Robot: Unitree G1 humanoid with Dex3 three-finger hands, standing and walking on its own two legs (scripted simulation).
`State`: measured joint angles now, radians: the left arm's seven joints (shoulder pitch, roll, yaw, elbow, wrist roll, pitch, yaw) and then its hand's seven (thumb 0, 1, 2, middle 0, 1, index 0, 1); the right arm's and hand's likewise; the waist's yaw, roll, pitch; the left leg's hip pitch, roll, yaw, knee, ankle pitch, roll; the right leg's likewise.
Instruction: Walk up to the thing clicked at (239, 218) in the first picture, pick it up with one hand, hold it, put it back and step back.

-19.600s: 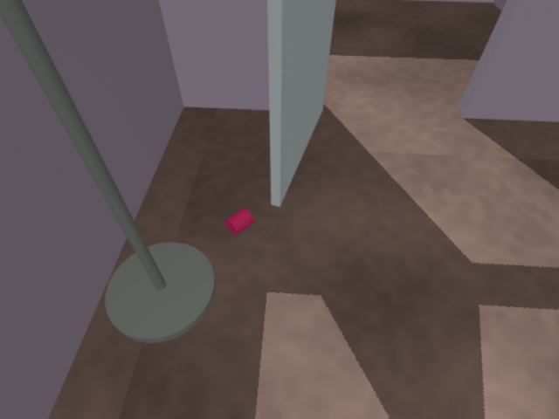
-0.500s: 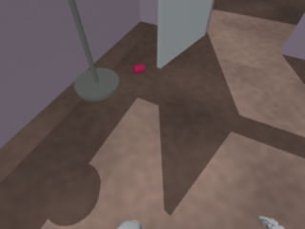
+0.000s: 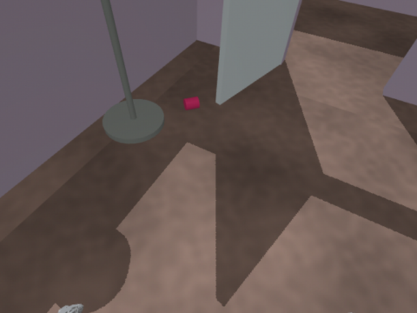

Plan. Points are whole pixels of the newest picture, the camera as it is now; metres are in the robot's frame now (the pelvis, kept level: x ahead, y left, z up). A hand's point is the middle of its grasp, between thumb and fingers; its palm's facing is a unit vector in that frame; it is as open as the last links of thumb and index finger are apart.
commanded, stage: walk up
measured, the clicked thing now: (191, 103) +1.58 +0.11 -0.73
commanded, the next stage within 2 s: stand in 0.20 s
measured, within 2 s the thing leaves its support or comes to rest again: neither
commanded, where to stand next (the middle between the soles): +0.05 -0.02 m, yaw -3 degrees
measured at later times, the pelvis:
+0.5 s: pelvis +0.00 -0.01 +0.01, yaw -2 degrees
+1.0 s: pelvis +0.01 -0.01 +0.01, yaw -3 degrees
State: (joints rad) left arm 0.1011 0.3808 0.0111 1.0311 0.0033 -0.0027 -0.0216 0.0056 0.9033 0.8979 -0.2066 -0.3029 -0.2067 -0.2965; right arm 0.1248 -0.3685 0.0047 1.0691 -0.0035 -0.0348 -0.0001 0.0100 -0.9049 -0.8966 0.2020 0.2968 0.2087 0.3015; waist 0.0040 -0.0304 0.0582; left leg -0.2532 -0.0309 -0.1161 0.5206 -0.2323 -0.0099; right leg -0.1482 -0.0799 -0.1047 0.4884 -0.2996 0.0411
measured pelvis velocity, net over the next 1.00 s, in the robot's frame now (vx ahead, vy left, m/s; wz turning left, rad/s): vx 0.01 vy -0.01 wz -0.05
